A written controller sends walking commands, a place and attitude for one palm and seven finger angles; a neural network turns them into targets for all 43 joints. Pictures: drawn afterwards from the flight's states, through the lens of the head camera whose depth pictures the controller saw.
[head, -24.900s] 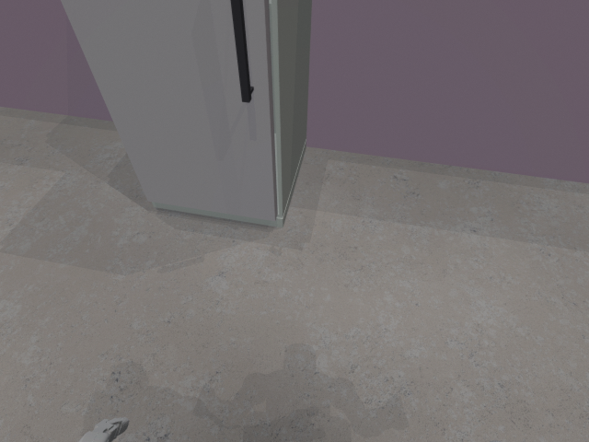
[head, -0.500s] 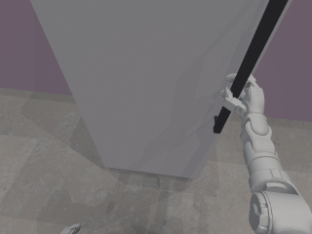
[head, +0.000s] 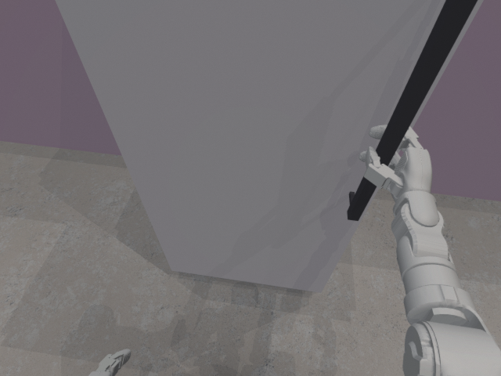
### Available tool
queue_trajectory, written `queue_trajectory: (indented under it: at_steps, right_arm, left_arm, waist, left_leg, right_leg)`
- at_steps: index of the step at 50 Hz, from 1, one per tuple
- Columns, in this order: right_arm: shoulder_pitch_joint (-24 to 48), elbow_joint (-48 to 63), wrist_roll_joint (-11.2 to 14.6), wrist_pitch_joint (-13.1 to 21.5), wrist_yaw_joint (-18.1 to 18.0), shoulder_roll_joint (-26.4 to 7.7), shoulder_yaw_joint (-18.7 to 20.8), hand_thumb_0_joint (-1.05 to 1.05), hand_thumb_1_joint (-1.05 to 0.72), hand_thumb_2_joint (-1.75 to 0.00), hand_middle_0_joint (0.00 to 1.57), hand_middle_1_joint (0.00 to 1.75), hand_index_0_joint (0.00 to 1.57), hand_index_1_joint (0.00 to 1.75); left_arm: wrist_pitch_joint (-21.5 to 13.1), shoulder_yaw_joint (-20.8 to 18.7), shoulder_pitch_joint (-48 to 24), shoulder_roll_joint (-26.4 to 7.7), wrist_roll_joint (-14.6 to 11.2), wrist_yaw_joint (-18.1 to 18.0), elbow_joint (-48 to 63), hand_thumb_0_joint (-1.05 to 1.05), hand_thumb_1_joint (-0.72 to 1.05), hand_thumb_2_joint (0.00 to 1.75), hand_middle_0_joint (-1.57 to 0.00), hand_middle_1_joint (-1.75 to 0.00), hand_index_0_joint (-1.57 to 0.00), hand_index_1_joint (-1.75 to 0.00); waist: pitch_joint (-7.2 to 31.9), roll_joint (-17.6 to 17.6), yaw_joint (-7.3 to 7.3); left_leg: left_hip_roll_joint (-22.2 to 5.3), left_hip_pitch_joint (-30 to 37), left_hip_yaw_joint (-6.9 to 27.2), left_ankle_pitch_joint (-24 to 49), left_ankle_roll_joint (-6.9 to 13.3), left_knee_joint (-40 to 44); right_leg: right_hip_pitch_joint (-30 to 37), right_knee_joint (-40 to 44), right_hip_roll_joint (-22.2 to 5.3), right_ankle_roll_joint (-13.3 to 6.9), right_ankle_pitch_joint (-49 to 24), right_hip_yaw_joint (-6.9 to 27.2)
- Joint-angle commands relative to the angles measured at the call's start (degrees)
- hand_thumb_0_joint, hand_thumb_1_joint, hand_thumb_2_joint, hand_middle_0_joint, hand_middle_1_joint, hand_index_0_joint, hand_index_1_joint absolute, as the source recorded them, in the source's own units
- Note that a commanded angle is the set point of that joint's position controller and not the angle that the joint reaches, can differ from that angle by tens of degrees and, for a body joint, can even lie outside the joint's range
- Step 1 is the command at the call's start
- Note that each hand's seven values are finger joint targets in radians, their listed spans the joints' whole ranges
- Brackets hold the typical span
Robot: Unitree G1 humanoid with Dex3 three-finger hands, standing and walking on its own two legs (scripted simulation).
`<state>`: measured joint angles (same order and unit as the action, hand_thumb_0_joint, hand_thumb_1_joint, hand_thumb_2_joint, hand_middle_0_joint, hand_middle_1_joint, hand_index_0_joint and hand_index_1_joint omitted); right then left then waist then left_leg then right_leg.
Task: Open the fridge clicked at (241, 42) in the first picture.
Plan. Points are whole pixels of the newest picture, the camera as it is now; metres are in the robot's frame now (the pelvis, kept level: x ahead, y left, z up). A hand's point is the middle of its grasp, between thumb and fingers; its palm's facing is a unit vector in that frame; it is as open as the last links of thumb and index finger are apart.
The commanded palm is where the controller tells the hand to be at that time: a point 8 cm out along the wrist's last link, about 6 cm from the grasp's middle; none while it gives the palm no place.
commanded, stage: grip the handle and tug to test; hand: right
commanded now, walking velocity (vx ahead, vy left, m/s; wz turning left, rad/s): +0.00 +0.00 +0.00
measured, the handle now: (390, 127) +0.50 -0.15 +0.16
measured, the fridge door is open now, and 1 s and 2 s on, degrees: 0 14 46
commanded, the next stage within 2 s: pull the door a little, standing still in 0.16 s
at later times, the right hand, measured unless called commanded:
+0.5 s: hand (372, 168) +0.44 -0.13 +0.12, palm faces +0.04 +1.00 +0.01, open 5.7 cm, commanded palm +0.38 -0.18 +0.12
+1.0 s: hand (366, 230) +0.32 -0.11 +0.11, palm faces -0.09 +0.99 -0.14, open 6.3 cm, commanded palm +0.29 -0.17 +0.12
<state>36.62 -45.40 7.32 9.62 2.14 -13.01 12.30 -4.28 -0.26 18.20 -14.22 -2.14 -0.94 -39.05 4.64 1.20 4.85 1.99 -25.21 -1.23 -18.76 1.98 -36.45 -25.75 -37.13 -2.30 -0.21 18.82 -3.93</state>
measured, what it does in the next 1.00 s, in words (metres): shifts its weight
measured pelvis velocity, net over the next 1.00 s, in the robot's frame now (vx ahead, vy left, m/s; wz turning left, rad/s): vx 0.05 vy -0.01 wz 0.03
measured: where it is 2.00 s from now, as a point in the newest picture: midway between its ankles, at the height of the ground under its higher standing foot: outside the picture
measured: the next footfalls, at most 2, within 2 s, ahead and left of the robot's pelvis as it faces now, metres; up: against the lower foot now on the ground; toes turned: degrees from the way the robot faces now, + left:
right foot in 1.62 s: -0.05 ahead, -0.06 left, +0.00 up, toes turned -18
left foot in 1.84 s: -0.01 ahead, +0.29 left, +0.00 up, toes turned -21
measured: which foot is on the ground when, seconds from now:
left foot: down 0.00-1.00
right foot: down 0.00-1.00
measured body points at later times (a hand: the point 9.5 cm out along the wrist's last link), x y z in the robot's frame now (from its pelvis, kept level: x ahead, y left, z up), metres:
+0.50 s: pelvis +0.02 -0.01 +0.01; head +0.05 +0.00 +0.46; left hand +0.14 +0.25 -0.10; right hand +0.43 -0.18 +0.12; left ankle -0.01 +0.10 -0.72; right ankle +0.00 -0.12 -0.72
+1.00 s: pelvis +0.05 -0.01 +0.01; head +0.06 +0.01 +0.46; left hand +0.23 +0.24 -0.07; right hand +0.32 -0.16 +0.12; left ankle -0.01 +0.09 -0.72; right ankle +0.00 -0.12 -0.72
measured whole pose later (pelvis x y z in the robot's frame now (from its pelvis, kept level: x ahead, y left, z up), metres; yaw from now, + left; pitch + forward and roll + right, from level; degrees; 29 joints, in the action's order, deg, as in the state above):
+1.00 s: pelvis +0.05 -0.01 +0.01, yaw +2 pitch +3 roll +0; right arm -11.6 12.5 3.5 0.0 -0.7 -10.3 -5.0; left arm 1.9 0.3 10.5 -13.9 -0.8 -3.7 -31.9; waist 3.7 2.7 0.3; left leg 1.1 -12.4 -2.1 -19.3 0.9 -29.6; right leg -14.3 -34.1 -1.1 -0.6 19.5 -2.8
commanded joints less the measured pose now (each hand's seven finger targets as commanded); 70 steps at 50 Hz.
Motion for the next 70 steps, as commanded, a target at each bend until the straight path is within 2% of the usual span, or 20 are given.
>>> queue_trajectory:
  at_steps: [1, 13, 16, 23, 29, 35, 40, 43, 44, 45, 46, 48, 51, 55, 57, 61, 63, 66, 68, 70]
  right_arm:
    - [13.59, 14.74, 1.12, 3.10, 1.20, -10.34, 2.40, 0.00, -0.90, -0.90, 0.45, 1.40, 0.45, 1.40]
    - [2.78, 24.39, 1.35, -2.67, 0.27, -8.93, 2.74, 0.00, -0.90, -0.90, 0.45, 1.40, 0.45, 1.40]
    - [14.92, 24.82, 0.60, -3.69, -0.76, -4.87, -2.04, 0.00, -0.90, -0.90, 0.45, 1.40, 0.45, 1.40]
    - [4.15, 28.90, 0.33, -4.17, -1.02, -2.92, -2.39, 0.00, -0.90, -0.90, 0.45, 1.40, 0.45, 1.40]
    - [-7.64, 34.94, 1.46, -4.33, -0.14, -1.09, -3.64, 0.00, -0.90, -0.90, 0.45, 1.40, 0.45, 1.40]
    - [-22.50, 49.75, 1.69, -6.10, 0.17, -1.60, -3.94, 0.00, -0.90, -0.90, 0.45, 1.40, 0.45, 1.40]
    - [-40.64, 63.85, 2.27, -8.99, -0.27, 1.12, -6.65, 0.00, -0.90, -0.90, 0.45, 1.40, 0.45, 1.40]
    - [-45.36, 72.90, 1.72, -10.45, -1.59, 2.31, -8.83, 0.00, -0.90, -0.90, 0.45, 1.40, 0.45, 1.40]
    - [-21.56, 73.80, -3.59, -6.30, -4.37, -12.94, -3.42, 0.00, -0.90, -0.90, 0.45, 1.40, 0.45, 1.40]
    - [-23.60, 71.24, -4.24, -5.24, -5.75, -11.61, -2.43, 0.00, -0.90, -0.90, 0.45, 1.40, 0.45, 1.40]
    - [-35.11, 66.69, -4.53, -5.80, -5.59, -3.19, -8.75, 0.00, -0.90, -0.90, 0.45, 1.40, 0.45, 1.40]
    - [-39.10, 70.11, -5.14, -5.57, -5.14, -1.13, -12.60, 0.00, -0.90, -0.90, 0.45, 1.40, 0.45, 1.40]
    - [-42.17, 71.77, -4.94, -5.18, -5.00, -0.70, -14.40, 0.00, -0.90, -0.90, 0.45, 1.40, 0.45, 1.40]
    - [-42.53, 75.84, -5.93, -5.94, -5.67, 1.74, -18.01, 0.00, -0.90, -0.90, 0.45, 1.40, 0.45, 1.40]
    - [-46.15, 74.05, -6.62, -6.52, -6.29, 3.20, -18.71, 0.00, -0.90, -0.90, 0.45, 1.40, 0.45, 1.40]
    - [-48.03, 78.09, -7.16, -5.64, -6.13, 1.76, -18.26, 0.00, -0.90, -0.90, 0.45, 1.40, 0.45, 1.40]
    - [-49.08, 77.21, -7.47, -4.89, -5.89, 1.88, -17.97, 0.00, -0.90, -0.90, 0.45, 1.40, 0.45, 1.40]
    - [-49.62, 75.76, -6.66, -3.68, -5.34, 1.17, -16.23, 0.00, -0.90, -0.90, 0.45, 1.40, 0.45, 1.40]
    - [-49.16, 73.93, -7.40, -2.98, -5.35, 2.31, -16.74, 0.00, -0.90, -0.90, 0.45, 1.40, 0.45, 1.40]
    - [-45.52, 74.21, -8.18, -2.68, -4.99, 2.89, -18.43, 0.00, -0.90, -0.90, 0.45, 1.40, 0.45, 1.40]
  left_arm:
    - [-1.72, -2.60, -0.55, -7.79, -0.22, -0.66, 7.45, 0.00, 0.90, 0.90, -0.20, -0.30, -0.20, -0.30]
    - [0.12, -2.94, -1.71, -7.46, -0.35, -0.60, 9.33, 0.00, 0.90, 0.90, -0.20, -0.30, -0.20, -0.30]
    - [0.19, -3.16, -1.10, -7.15, -0.28, -0.82, 7.43, 0.00, 0.90, 0.90, -0.20, -0.30, -0.20, -0.30]
    - [0.45, -3.39, -1.39, -6.68, 0.23, -0.29, 8.46, 0.00, 0.90, 0.90, -0.20, -0.30, -0.20, -0.30]
    - [0.59, -2.83, -4.09, -6.28, -0.21, 0.00, 11.08, 0.00, 0.90, 0.90, -0.20, -0.30, -0.20, -0.30]
    - [1.08, -2.62, -6.83, -5.60, -0.40, 0.40, 14.12, 0.00, 0.90, 0.90, -0.20, -0.30, -0.20, -0.30]
    - [1.27, -2.01, -10.26, -4.76, -0.59, 0.67, 16.80, 0.00, 0.90, 0.90, -0.20, -0.30, -0.20, -0.30]
    - [1.23, -1.56, -11.95, -4.36, -0.36, 0.57, 17.43, 0.00, 0.90, 0.90, -0.20, -0.30, -0.20, -0.30]
    - [2.09, -1.10, -11.40, -6.98, 0.63, -2.04, 15.74, 0.00, 0.90, 0.90, -0.20, -0.30, -0.20, -0.30]
    - [2.61, -1.63, -10.10, -5.89, 1.38, -3.46, 14.35, 0.00, 0.90, 0.90, -0.20, -0.30, -0.20, -0.30]
    - [3.10, -1.12, -10.53, -4.78, 1.79, -3.62, 14.91, 0.00, 0.90, 0.90, -0.20, -0.30, -0.20, -0.30]
    - [3.96, -0.80, -10.31, -4.93, 1.75, -3.88, 16.69, 0.00, 0.90, 0.90, -0.20, -0.30, -0.20, -0.30]
    - [5.44, -0.49, -10.95, -4.98, 2.09, -4.18, 17.09, 0.00, 0.90, 0.90, -0.20, -0.30, -0.20, -0.30]
    - [5.86, -0.16, -13.30, -4.62, 3.61, -2.85, 18.12, 0.00, 0.90, 0.90, -0.20, -0.30, -0.20, -0.30]
    - [5.67, 0.14, -14.02, -3.94, 4.04, -2.29, 18.23, 0.00, 0.90, 0.90, -0.20, -0.30, -0.20, -0.30]
    - [5.11, 0.18, -14.74, -3.88, 4.40, -2.08, 18.35, 0.00, 0.90, 0.90, -0.20, -0.30, -0.20, -0.30]
    - [5.01, 0.03, -14.38, -3.26, 3.74, -1.91, 17.70, 0.00, 0.90, 0.90, -0.20, -0.30, -0.20, -0.30]
    - [3.26, -0.52, -14.73, -1.25, 2.22, -3.15, 18.26, 0.00, 0.90, 0.90, -0.20, -0.30, -0.20, -0.30]
    - [1.63, -0.18, -16.04, -0.17, 2.24, -3.84, 17.87, 0.00, 0.90, 0.90, -0.20, -0.30, -0.20, -0.30]
    - [0.43, -0.36, -15.28, -0.62, 3.30, -4.07, 16.17, 0.00, 0.90, 0.90, -0.20, -0.30, -0.20, -0.30]
  waist:
    - [18.75, -3.16, -3.72]
    - [18.26, -3.15, -5.03]
    - [16.82, -1.78, -1.51]
    - [23.22, -0.93, -4.50]
    - [19.45, -4.19, -6.39]
    - [20.07, 0.00, -8.90]
    - [14.09, -2.22, -8.88]
    - [10.50, -1.12, -7.72]
    - [8.64, -0.23, -3.85]
    - [7.48, -1.86, -3.12]
    - [8.97, -4.24, -3.26]
    - [12.49, -5.00, -3.39]
    - [12.91, -0.10, -2.99]
    - [7.44, 6.61, -3.23]
    - [4.89, 5.28, -3.53]
    - [8.21, 7.30, -3.04]
    - [9.82, 1.32, -3.15]
    - [10.89, -15.60, -4.87]
    - [9.65, -14.25, -6.78]
    - [7.82, -9.56, -5.66]
  left_leg:
    - [-0.62, 13.27, 1.51, 30.76, -1.52, 3.26]
    - [-0.76, 16.43, 1.04, 39.17, -1.66, 3.67]
    - [-0.54, 11.92, 0.83, 37.17, -1.84, 4.27]
    - [-0.76, 15.63, 0.29, 40.84, -1.29, 3.25]
    - [-0.75, 18.66, 0.06, 41.32, -1.18, 4.41]
    - [-1.45, 23.47, 0.32, 46.36, -0.83, 4.55]
    - [-1.12, 22.22, -0.67, 40.29, -0.85, 6.25]
    - [-1.22, 20.30, -1.02, 39.13, -1.00, 6.55]
    - [-6.73, 14.99, 6.64, 42.41, -1.52, 10.58]
    - [-8.84, 14.69, 6.02, 45.22, -0.82, 11.36]
    - [-9.53, 17.48, 4.72, 51.71, -1.35, 9.34]
    - [-9.26, 21.96, 3.35, 59.03, -2.07, 4.95]
    - [-6.44, 14.86, -0.21, 45.76, -2.83, 1.39]
    - [-1.06, 2.22, -0.71, 1.30, -3.38, -2.07]
    - [-1.27, 1.34, -0.45, -0.87, -3.09, 0.02]
    - [-3.16, 5.27, 0.03, 15.80, -3.03, 6.07]
    - [-4.50, 11.78, 0.69, 27.49, -2.44, 9.14]
    - [-14.80, 23.53, 4.27, 51.27, 1.89, 12.03]
    - [-18.19, 21.23, 5.34, 43.54, 3.49, 12.99]
    - [-18.62, 17.13, 4.04, 34.72, 7.52, 13.62]
  right_leg:
    - [7.49, 2.51, 2.78, -1.21, -20.14, 1.76]
    - [10.83, 3.26, 2.26, -0.96, -28.76, 1.18]
    - [13.38, 2.22, 1.89, -0.86, -29.72, 1.93]
    - [17.25, 2.24, 1.57, -0.25, -38.85, 2.37]
    - [15.71, 4.20, 1.40, -0.39, -36.72, 1.76]
    - [17.84, 5.03, 1.07, -0.07, -42.17, 0.90]
    - [16.23, 6.82, 1.19, -0.29, -33.82, 0.74]
    - [16.13, 6.86, 1.12, -0.52, -32.15, 1.09]
    - [16.94, 3.21, -0.97, -2.14, -28.02, 1.47]
    - [17.10, 2.05, -0.68, -1.90, -26.05, 2.85]
    - [16.93, 1.53, -0.72, -1.89, -28.07, 2.42]
    - [16.35, 1.14, -0.42, -1.69, -31.30, 2.44]
    - [23.62, 4.79, -3.50, -2.24, -48.03, 5.06]
    - [28.96, 11.11, -10.01, -4.37, -60.62, 12.82]
    - [26.57, 12.22, -10.42, -4.66, -58.76, 13.89]
    - [26.30, 8.58, -9.19, -3.43, -62.57, 13.17]
    - [21.37, 6.42, -7.45, -2.49, -51.64, 10.85]
    - [2.30, -6.41, 2.88, 0.20, 1.91, 3.11]
    - [-2.40, -18.63, 3.59, -0.10, 10.37, 4.17]
    - [-2.89, -23.99, 1.86, 0.80, 9.60, 3.73]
